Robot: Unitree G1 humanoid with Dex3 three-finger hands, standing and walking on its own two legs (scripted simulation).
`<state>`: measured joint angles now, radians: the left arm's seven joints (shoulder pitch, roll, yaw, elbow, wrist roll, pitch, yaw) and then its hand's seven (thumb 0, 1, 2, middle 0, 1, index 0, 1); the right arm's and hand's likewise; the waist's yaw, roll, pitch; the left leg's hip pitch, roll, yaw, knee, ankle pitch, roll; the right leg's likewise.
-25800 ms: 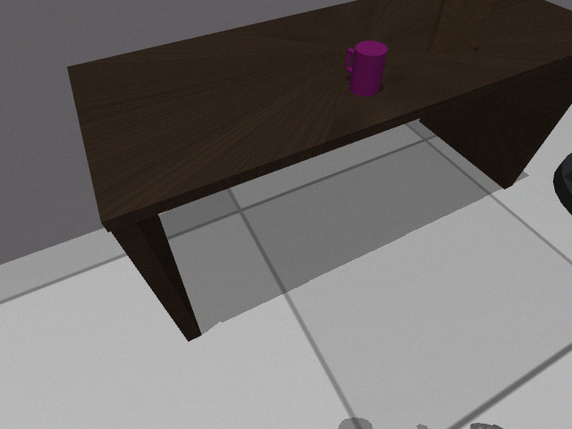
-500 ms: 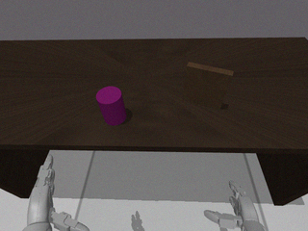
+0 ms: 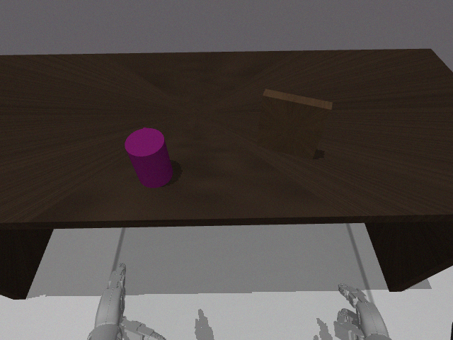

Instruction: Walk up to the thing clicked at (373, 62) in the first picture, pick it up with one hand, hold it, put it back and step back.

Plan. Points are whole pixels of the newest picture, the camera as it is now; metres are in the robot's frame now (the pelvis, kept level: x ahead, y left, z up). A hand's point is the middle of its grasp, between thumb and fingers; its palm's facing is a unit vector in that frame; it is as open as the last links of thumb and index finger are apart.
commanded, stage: home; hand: left
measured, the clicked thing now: (149, 153) +0.47 +0.19 +0.02
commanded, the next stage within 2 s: none
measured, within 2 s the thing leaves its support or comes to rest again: neither
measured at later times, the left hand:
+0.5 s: hand out of the picture +0.08 +0.26 -0.14, palm faces -0.04 -0.92 -0.40, open 17.7 cm
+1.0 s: hand out of the picture +0.02 +0.26 -0.15, palm faces -0.04 -0.94 -0.34, open 17.6 cm
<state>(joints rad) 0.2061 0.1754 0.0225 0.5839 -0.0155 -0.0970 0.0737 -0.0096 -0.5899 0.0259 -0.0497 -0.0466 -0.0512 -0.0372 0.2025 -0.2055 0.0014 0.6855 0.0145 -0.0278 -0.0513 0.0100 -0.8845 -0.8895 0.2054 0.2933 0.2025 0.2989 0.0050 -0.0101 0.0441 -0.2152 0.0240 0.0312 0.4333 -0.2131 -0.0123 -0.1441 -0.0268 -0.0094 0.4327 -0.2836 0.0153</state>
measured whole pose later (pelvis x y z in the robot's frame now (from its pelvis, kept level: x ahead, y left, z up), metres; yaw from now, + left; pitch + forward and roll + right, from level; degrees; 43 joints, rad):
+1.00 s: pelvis -0.02 +0.00 +0.01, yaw +0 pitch -2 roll +0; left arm 0.19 0.35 -0.02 1.12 0.02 -0.01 -0.01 0.00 -0.57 0.03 -0.05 -0.05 -0.05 -0.04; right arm 0.16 -0.35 0.01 1.11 -0.02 0.00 0.01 0.01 -0.90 -0.90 0.21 0.30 0.21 0.30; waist 0.00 0.01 0.03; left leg -0.17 0.02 0.02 0.35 -0.14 -0.01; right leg -0.09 -0.03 -0.02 0.34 -0.21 0.02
